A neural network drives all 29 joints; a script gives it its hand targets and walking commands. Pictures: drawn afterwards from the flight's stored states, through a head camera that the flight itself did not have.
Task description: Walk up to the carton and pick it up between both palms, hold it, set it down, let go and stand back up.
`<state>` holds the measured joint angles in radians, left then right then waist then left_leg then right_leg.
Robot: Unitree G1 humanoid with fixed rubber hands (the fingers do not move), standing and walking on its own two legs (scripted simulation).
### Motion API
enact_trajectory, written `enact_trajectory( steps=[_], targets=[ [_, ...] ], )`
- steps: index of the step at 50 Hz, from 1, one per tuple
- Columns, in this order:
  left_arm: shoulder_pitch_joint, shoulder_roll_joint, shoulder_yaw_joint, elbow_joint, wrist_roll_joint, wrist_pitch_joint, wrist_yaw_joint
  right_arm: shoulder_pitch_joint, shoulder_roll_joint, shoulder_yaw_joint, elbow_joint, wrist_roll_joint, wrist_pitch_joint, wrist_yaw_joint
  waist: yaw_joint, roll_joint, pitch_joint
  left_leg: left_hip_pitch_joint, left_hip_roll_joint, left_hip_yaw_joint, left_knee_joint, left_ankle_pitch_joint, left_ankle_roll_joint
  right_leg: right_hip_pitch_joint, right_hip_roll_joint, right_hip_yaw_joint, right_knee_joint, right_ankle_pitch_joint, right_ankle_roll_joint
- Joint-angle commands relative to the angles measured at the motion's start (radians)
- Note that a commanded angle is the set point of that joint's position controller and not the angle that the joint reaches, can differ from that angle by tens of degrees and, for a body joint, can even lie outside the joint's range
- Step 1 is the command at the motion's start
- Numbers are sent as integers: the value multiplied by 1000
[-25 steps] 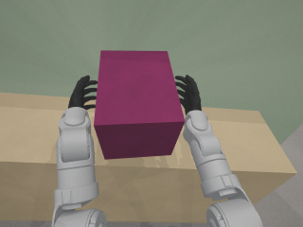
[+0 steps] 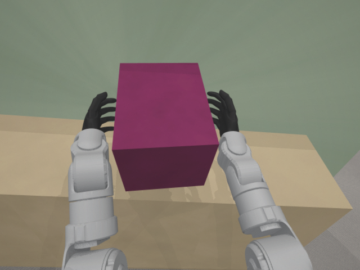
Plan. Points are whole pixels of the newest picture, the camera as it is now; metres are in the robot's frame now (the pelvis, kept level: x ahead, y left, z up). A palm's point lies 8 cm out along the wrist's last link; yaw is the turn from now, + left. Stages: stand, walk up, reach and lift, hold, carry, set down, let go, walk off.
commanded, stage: hold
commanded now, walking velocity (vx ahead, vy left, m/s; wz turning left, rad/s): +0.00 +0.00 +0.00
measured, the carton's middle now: (162, 125) +0.41 +0.01 +0.14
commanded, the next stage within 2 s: none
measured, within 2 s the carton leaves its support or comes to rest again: neither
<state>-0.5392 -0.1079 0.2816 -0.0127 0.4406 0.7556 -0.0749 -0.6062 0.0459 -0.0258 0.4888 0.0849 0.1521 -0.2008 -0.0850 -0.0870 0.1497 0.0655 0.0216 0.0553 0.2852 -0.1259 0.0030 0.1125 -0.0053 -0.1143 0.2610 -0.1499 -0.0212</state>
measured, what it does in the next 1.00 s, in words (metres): stands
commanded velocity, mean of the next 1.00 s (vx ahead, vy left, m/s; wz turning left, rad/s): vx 0.00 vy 0.00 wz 0.00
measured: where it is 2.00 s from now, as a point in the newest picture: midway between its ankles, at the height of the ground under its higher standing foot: outside the picture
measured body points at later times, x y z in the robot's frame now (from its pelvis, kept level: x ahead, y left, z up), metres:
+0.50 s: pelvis +0.00 +0.01 +0.00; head -0.02 +0.04 +0.45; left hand +0.37 +0.16 +0.17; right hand +0.37 -0.12 +0.17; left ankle +0.04 +0.12 -0.75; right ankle +0.02 -0.10 -0.75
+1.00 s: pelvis +0.00 +0.00 +0.00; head -0.02 +0.04 +0.45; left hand +0.37 +0.15 +0.17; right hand +0.37 -0.13 +0.17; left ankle +0.04 +0.12 -0.75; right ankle +0.02 -0.10 -0.75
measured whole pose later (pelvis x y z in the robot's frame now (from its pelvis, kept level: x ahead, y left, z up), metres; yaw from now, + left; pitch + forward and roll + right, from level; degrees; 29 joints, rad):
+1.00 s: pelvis +0.00 +0.00 +0.00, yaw +0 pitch -13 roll +0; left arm -0.54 -0.11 0.28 -0.03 0.44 0.75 -0.08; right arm -0.60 0.05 -0.03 0.47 0.09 0.14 -0.20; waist -0.09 -0.09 0.17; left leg 0.06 0.02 0.05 0.29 -0.13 0.01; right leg 0.12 -0.01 -0.12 0.25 -0.15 -0.02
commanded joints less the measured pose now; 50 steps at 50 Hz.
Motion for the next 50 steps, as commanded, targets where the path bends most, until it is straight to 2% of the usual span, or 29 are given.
enact_trajectory(
  steps=[1, 10, 11, 13, 16, 18, 21, 27, 28, 29, 32, 36, 42, 45, 50],
  targets=[
    [-555, -379, -375, -75, -130, -71, -129, -594, 429, 318, -211, 26, -44, 98, -7, 76, -320, 67, -34, 34, -26, 101, 15, 25, 21, -17, -27, 127, 52],
    [-569, -377, -369, -65, -135, -79, -130, -601, 441, 322, -203, 26, -41, 94, -4, 71, -334, 63, -37, 33, -26, 90, 19, 27, 19, -14, -23, 138, 58],
    [-569, -367, -333, -14, -124, -70, -137, -604, 437, 300, -184, 20, -36, 95, -12, 60, -273, 19, -46, 39, -44, 31, 39, 36, 10, -9, -35, 110, 64],
    [-585, -361, -312, -7, -117, -72, -148, -604, 443, 288, -171, 13, -36, 97, 0, 45, -268, -17, -44, 42, -65, -21, 54, 56, 5, -4, -31, 91, 66],
    [-596, -384, -345, -53, -136, -84, -144, -628, 448, 303, -225, 22, -55, 97, -8, 68, -366, 25, -45, 34, -40, 78, 37, 71, 14, -11, -15, 171, 65],
    [-578, -378, -354, -60, -134, -84, -140, -611, 439, 320, -223, 30, -58, 94, -15, 70, -382, 64, -43, 29, -16, 146, 27, 72, 22, -19, -11, 217, 64],
    [-554, -370, -356, -69, -129, -75, -138, -594, 417, 316, -223, 28, -56, 93, -13, 66, -350, 72, -39, 25, -21, 139, 18, 53, 25, -26, -18, 175, 57],
    [-539, -389, -373, -81, -131, -61, -133, -577, 381, 292, -211, 25, -69, 106, -26, 108, -318, 102, -23, 24, -15, 158, -3, 6, 37, -40, -27, 109, 36],
    [-529, -396, -380, -83, -132, -62, -132, -587, 378, 300, -230, 31, -74, 108, -20, 111, -335, 101, -21, 19, -10, 182, -5, 17, 38, -42, -24, 119, 34],
    [-520, -399, -400, -101, -137, -62, -128, -578, 369, 301, -245, 33, -79, 109, -32, 129, -347, 115, -20, 17, 2, 215, -11, 12, 37, -40, -18, 137, 33],
    [-520, -393, -420, -141, -145, -63, -119, -571, 361, 313, -257, 46, -84, 111, -35, 127, -374, 152, -15, 8, 24, 274, -20, 4, 45, -45, -15, 155, 27],
    [-501, -385, -397, -108, -131, -53, -121, -556, 356, 296, -236, 31, -75, 112, -29, 118, -308, 120, -18, 16, 0, 204, -14, 4, 37, -40, -30, 111, 25],
    [-516, -387, -390, -122, -131, -56, -118, -576, 381, 309, -251, 37, -77, 113, -13, 99, -349, 112, -24, 22, -4, 188, 0, 29, 36, -39, -22, 136, 37],
    [-522, -384, -387, -106, -133, -58, -121, -589, 387, 312, -264, 32, -73, 107, -19, 82, -354, 102, -29, 26, -6, 171, 8, 35, 30, -29, -19, 173, 47],
    [-525, -360, -351, -61, -115, -53, -131, -583, 397, 298, -219, 25, -60, 101, -9, 74, -299, 55, -34, 31, -30, 96, 23, 39, 19, -27, -28, 136, 48]
  ],
)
